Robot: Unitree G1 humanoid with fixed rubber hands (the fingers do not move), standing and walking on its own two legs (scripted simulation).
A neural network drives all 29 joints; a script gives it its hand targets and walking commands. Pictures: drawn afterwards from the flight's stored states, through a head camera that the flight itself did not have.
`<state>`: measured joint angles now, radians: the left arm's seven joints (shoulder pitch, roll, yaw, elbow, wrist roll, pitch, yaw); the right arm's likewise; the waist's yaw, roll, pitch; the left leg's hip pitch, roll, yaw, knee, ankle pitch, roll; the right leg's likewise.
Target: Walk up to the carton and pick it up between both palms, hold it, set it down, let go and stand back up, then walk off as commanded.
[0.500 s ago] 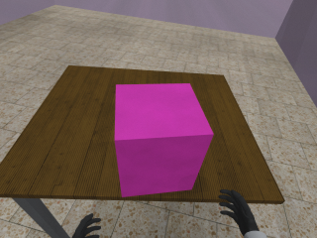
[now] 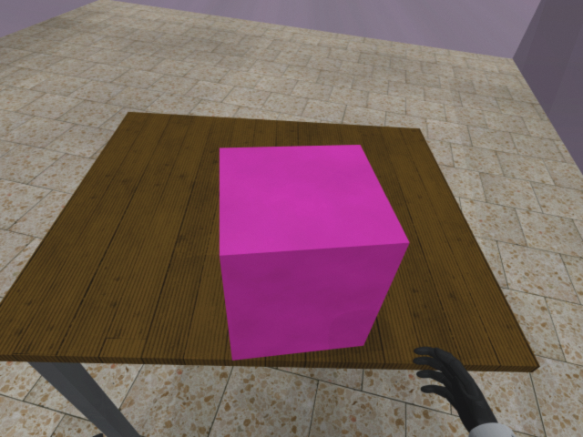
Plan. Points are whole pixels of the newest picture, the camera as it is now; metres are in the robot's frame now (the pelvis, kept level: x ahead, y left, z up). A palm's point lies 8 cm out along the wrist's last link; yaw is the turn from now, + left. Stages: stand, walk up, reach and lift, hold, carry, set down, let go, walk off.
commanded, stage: stand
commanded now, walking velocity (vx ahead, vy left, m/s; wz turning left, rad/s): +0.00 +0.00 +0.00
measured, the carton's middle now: (295, 253) +0.39 +0.01 +0.06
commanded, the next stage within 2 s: walk off in 1.20 s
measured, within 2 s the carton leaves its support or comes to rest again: neither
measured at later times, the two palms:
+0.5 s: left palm out of the picture +0.13 +0.29 -0.09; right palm (472, 409) +0.20 -0.22 +0.00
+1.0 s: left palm out of the picture +0.11 +0.29 -0.09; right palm (473, 409) +0.20 -0.22 -0.01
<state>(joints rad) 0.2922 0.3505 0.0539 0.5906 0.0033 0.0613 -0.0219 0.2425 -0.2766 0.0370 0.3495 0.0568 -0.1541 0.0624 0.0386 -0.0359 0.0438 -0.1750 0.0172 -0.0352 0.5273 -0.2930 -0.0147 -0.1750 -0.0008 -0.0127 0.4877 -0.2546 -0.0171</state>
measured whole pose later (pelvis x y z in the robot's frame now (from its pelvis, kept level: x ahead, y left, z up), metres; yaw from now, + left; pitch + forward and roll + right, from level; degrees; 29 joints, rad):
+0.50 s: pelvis +0.01 +0.00 +0.00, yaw +0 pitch -3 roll -1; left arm 0.23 0.35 0.05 0.64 0.00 0.03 -0.04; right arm 0.28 -0.31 0.05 0.30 0.06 -0.15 0.06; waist 0.04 -0.03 0.04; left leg -0.18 0.02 -0.04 0.53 -0.31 -0.01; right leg -0.18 0.00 -0.01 0.49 -0.27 -0.02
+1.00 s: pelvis +0.01 +0.00 +0.00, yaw +0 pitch -3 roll -1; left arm 0.25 0.35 0.05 0.67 0.00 0.02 -0.04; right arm 0.28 -0.33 0.06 0.29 0.06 -0.16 0.06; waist 0.04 -0.01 0.04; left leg -0.18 0.02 -0.04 0.53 -0.30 -0.01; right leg -0.18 0.00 -0.01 0.49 -0.27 -0.02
